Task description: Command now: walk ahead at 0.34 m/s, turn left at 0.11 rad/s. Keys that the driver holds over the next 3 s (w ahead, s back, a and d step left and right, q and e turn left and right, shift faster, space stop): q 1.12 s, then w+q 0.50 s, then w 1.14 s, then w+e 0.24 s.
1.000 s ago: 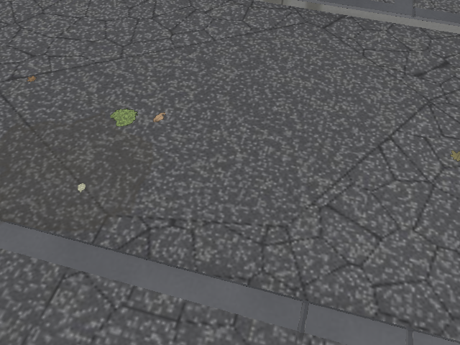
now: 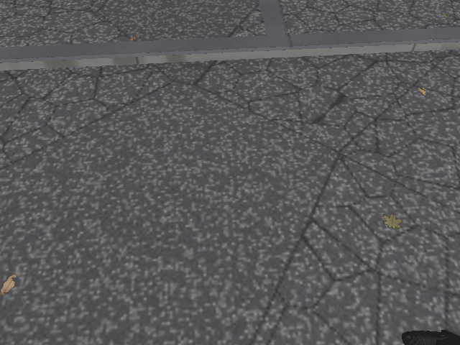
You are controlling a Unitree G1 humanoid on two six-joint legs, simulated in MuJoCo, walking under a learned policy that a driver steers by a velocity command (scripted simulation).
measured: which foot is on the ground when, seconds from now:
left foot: down 0.00-0.48, up 0.50-0.86, down 0.88-1.00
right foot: up 0.00-0.44, down 0.46-0.88, up 0.90-1.00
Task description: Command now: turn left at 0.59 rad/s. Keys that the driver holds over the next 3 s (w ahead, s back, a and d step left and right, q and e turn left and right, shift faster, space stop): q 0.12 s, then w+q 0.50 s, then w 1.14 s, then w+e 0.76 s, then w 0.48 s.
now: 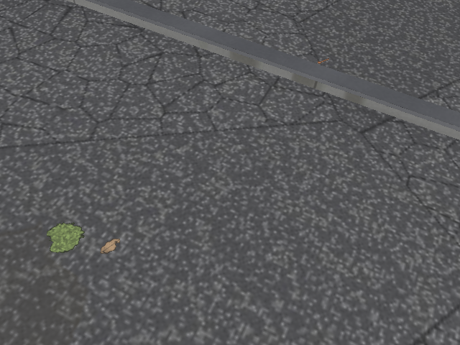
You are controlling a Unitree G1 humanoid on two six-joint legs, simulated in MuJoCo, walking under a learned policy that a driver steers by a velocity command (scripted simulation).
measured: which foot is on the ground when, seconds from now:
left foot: down 0.00-0.36, up 0.38-0.78, down 0.80-1.00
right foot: up 0.00-0.34, down 0.36-0.82, up 0.84-1.00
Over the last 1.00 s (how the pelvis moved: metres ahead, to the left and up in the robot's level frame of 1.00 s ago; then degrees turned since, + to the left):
0.16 0.03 0.01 34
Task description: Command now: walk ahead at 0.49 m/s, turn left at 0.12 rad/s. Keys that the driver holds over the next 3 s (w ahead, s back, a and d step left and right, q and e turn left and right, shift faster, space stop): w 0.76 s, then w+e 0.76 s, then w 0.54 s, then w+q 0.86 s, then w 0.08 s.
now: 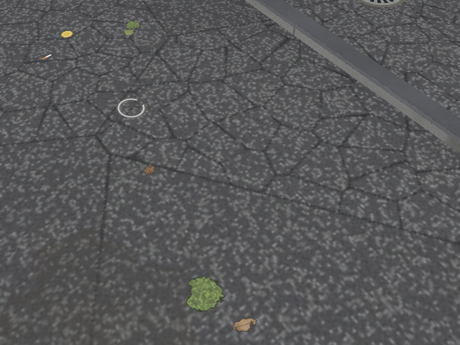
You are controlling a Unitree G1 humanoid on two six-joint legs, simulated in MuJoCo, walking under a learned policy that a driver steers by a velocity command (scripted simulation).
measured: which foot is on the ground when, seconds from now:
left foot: down 0.00-0.32, up 0.34-0.86, down 0.88-1.00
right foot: up 0.00-0.30, down 0.32-0.90, up 0.92-1.00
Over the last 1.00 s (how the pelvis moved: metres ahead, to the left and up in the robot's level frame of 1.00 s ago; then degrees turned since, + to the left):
0.29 0.14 0.00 28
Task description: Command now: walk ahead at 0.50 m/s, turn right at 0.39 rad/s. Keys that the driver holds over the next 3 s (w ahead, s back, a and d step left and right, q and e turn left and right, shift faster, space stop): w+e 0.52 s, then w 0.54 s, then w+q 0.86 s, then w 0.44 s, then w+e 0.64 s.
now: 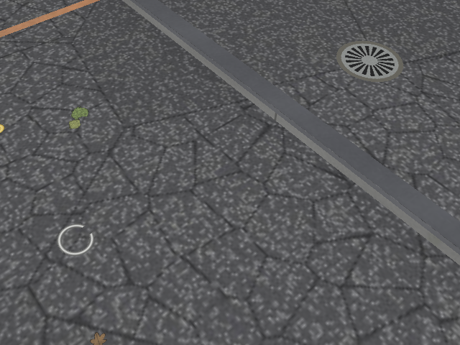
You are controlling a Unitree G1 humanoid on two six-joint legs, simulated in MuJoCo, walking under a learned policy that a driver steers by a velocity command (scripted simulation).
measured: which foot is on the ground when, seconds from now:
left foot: down 0.00-0.42, up 0.44-0.90, down 0.92-1.00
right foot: up 0.00-0.38, down 0.40-0.94, up 0.96-1.00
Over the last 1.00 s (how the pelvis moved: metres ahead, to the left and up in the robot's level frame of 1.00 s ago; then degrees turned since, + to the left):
0.57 -0.03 -0.01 -5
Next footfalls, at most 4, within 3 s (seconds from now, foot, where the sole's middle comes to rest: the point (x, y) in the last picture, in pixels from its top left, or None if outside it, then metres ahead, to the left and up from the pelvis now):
0.40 right None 0.36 -0.17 -0.77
0.92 left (264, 261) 0.72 -0.08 -0.77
1.42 right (354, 219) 0.89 -0.39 -0.77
1.94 left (277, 150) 1.19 -0.14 -0.77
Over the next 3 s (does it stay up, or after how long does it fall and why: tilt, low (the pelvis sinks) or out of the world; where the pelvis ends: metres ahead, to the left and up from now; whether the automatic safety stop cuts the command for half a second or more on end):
stays up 1.64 -0.18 0.04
